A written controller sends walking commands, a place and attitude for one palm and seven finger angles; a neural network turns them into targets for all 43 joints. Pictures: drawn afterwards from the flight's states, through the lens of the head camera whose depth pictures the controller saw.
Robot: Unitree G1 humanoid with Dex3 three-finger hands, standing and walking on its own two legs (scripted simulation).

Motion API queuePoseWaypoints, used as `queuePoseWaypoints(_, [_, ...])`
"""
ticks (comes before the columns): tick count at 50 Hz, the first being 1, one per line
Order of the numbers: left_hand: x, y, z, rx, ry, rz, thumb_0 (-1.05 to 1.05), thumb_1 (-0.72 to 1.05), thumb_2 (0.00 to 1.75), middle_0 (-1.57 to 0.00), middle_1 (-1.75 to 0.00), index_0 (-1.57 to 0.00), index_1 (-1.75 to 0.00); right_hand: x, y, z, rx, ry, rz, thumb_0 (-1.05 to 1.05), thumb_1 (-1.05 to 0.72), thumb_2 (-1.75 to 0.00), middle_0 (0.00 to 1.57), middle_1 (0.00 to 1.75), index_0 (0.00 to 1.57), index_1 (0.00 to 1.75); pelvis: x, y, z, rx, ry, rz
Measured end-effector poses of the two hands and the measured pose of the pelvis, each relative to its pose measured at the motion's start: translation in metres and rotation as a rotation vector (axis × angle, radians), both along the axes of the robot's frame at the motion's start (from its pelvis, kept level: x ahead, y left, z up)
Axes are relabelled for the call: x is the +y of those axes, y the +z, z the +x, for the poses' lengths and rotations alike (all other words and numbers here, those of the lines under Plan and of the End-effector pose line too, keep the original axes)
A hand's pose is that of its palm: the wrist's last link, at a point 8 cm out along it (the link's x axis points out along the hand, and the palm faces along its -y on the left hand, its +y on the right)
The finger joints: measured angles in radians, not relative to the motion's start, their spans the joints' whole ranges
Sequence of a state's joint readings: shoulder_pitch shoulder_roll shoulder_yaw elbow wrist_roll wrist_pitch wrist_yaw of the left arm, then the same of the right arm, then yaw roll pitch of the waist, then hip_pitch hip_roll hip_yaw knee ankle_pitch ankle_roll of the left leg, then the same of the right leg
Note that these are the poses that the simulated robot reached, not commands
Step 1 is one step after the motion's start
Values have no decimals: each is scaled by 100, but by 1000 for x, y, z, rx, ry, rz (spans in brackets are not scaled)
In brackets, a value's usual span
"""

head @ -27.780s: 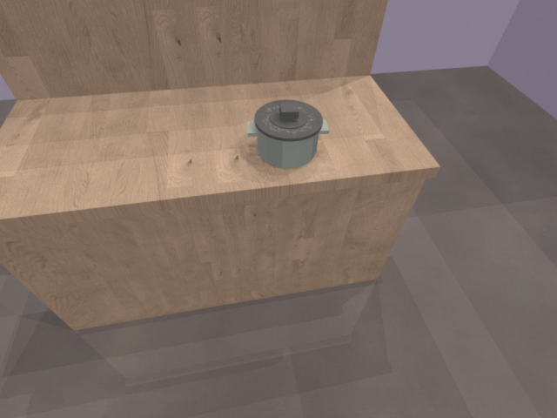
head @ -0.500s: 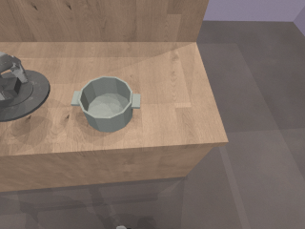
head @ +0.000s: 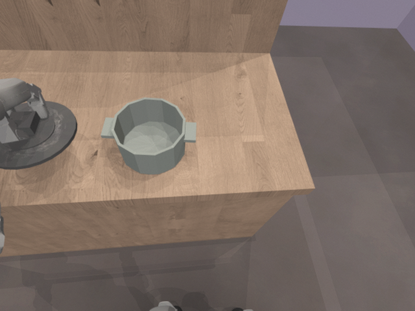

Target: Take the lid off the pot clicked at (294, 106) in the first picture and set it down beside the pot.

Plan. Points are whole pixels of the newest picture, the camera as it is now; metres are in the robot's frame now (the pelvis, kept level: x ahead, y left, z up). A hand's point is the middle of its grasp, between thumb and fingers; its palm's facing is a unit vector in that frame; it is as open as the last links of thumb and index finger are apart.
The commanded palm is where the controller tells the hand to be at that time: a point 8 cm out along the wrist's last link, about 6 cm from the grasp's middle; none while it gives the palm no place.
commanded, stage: lower the lid onto the table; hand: left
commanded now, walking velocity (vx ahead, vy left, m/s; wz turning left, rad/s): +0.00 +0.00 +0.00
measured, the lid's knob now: (23, 123) +0.47 +0.35 +0.04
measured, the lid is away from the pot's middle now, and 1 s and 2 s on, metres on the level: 0.24 0.24 0.26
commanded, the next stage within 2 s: open the fingers wide in 1.36 s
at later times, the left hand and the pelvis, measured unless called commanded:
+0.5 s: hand (22, 133) +0.45 +0.35 +0.03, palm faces -0.51 -0.13 -0.85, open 8.2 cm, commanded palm +0.51 +0.34 +0.09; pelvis +0.00 +0.01 -0.01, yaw -1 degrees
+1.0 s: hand (31, 139) +0.45 +0.34 +0.00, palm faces -0.48 -0.12 -0.87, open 8.2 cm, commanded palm +0.52 +0.33 +0.05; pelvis -0.02 +0.02 -0.02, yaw -1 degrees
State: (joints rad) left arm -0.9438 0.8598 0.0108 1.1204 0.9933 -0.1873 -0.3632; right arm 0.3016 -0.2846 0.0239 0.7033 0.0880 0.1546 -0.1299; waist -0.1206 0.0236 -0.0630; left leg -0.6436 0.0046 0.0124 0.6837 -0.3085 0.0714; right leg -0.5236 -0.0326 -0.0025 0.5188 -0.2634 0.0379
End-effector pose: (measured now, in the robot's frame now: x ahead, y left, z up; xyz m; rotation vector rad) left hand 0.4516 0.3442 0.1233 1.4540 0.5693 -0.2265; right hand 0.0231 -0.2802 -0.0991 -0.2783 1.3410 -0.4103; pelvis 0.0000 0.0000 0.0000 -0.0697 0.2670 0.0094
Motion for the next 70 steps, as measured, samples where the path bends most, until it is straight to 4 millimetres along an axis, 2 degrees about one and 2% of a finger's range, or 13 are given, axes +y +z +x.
queuePoseWaypoints(10, [-1,-15,2,6,-29,-16,3,22,85,-53,-93,-54,-94,2,2,-22,31,-27,-31,1,-90,-90,21,30,21,30,4,-3,-2,12,-6,-5])
queuePoseWaypoints(20, [8,-30,7,27,-13,-3,3,22,85,-52,-93,-54,-94,3,4,-39,82,-43,-51,1,-90,-90,21,30,21,30,9,-7,-3,35,-11,-13])
queuePoseWaypoints(43, [6,-56,11,17,-51,-25,3,22,85,-52,-93,-54,-94,23,-6,-45,103,-42,-38,1,-90,-90,21,30,21,30,21,-17,-10,72,-13,-32])
queuePoseWaypoints(49, [4,-60,11,-2,-52,-22,3,22,85,-52,-93,-54,-94,25,-7,-52,104,-45,-37,1,-90,-90,21,30,21,30,23,-20,-14,75,-13,-36])
queuePoseWaypoints(59, [1,-80,11,12,-63,-18,3,22,85,-53,-93,-54,-94,26,-8,-69,126,-59,-56,1,-90,-90,21,30,21,30,26,-26,-21,92,-20,-43])
queuePoseWaypoints(70, [12,-94,16,7,-53,-11,3,22,85,-53,-93,-54,-94,32,-9,-82,155,-70,-75,1,-90,-90,21,30,21,30,31,-34,-23,116,-24,-56])
